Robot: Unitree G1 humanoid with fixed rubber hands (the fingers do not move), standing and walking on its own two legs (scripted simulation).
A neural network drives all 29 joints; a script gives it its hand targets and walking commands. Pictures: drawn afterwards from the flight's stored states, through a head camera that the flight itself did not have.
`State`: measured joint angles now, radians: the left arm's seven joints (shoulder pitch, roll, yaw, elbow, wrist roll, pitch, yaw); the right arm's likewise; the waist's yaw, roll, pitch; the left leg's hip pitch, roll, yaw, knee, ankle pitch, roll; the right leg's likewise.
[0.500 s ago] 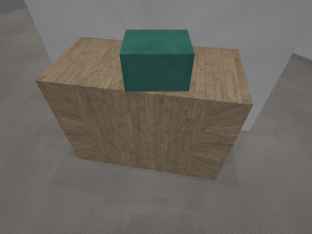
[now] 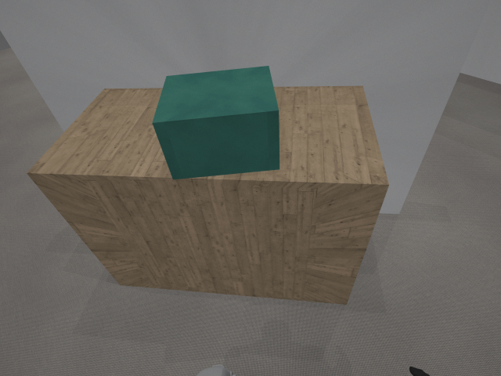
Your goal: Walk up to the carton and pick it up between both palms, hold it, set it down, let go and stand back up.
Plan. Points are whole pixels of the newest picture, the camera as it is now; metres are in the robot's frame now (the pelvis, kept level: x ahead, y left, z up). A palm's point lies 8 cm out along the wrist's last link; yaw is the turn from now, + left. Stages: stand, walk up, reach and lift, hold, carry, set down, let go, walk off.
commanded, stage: walk up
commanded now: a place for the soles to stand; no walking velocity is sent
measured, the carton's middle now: (221, 121) +0.75 +0.10 +0.02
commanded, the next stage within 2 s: none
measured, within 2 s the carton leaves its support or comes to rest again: neither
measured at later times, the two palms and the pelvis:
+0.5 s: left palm out of the picture +0.13 +0.40 -0.14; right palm out of the picture +0.16 -0.16 -0.11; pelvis +0.11 +0.12 -0.01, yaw +2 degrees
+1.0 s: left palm out of the picture +0.18 +0.37 -0.12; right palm (375, 321) +0.26 -0.20 -0.12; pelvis +0.18 +0.08 -0.01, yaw +1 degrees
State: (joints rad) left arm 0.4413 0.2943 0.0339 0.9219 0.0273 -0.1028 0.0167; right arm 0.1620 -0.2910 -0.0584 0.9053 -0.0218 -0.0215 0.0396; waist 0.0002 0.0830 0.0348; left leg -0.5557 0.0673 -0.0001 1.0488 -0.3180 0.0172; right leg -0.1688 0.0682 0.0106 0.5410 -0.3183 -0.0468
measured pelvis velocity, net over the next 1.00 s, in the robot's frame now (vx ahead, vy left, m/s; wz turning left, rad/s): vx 0.18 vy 0.08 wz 0.02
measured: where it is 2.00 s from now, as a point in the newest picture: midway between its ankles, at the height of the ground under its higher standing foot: (242, 357)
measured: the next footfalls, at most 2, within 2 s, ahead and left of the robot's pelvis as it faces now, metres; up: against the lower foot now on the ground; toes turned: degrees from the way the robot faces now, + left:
left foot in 0.24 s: +0.23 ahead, +0.17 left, +0.00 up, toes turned +3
right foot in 1.04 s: +0.32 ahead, -0.05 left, +0.00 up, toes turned +1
